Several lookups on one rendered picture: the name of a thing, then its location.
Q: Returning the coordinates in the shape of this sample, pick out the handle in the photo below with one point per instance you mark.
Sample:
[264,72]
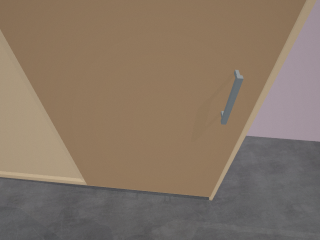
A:
[232,97]

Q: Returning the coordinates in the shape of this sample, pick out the wardrobe door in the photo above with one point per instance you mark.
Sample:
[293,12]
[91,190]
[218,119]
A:
[135,88]
[29,142]

